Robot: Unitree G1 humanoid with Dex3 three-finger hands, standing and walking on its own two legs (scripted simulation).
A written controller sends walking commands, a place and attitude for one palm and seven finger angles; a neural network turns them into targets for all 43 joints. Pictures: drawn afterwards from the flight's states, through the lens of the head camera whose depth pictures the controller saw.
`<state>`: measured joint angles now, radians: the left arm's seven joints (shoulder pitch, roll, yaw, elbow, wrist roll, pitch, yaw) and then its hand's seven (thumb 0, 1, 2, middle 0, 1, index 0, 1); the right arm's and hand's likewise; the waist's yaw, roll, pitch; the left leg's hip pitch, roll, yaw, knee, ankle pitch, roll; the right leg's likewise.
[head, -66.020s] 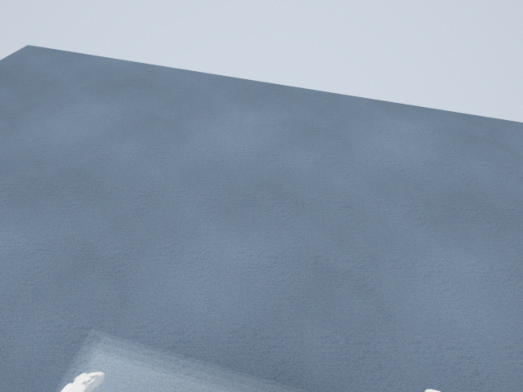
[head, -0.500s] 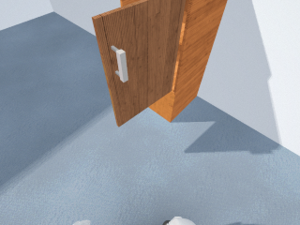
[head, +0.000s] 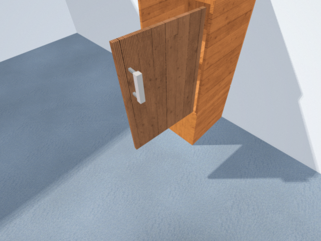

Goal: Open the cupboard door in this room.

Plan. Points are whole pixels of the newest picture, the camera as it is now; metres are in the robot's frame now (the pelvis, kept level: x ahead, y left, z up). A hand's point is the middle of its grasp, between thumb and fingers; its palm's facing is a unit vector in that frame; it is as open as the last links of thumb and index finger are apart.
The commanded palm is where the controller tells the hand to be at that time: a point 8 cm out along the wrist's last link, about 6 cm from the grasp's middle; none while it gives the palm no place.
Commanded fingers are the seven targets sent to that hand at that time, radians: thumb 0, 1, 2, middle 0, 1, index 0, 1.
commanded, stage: let the arm hang, fingers relaxed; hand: left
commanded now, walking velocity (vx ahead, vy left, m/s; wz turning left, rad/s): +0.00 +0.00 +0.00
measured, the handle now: (136, 85) +0.62 +0.13 +0.03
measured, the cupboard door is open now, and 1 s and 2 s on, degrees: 84 84 84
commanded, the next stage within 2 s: look to check the result in 0.28 s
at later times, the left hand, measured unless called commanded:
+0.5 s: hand out of the picture +0.11 +0.23 -0.15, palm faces +0.01 -0.95 -0.31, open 7.4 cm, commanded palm none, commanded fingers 0.00 0.90 0.90 -0.20 -0.30 -0.20 -0.30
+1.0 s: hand out of the picture +0.13 +0.23 -0.15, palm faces +0.00 -0.95 -0.32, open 7.4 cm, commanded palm none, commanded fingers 0.00 0.90 0.90 -0.20 -0.30 -0.20 -0.30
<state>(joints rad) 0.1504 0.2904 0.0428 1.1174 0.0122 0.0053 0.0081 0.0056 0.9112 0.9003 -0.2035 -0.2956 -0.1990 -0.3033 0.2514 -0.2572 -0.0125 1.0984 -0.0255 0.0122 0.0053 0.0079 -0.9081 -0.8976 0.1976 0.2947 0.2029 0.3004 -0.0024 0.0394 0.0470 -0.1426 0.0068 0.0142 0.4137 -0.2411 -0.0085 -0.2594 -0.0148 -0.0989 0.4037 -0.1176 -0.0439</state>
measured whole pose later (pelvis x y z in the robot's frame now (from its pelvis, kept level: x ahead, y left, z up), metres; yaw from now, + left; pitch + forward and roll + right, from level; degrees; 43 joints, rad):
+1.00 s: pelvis +0.05 +0.00 +0.01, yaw +0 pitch -1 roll +0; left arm 0.09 0.29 0.02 1.14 0.01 -0.02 0.01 0.01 0.91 0.90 -0.21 -0.30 -0.20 -0.30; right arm 0.14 -0.31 0.00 1.12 -0.02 0.00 -0.01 0.01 -0.91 -0.90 0.20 0.29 0.20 0.30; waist -0.01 0.02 0.05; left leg -0.02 0.02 0.01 0.29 -0.25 -0.02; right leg -0.16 0.01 -0.10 0.33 -0.15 -0.04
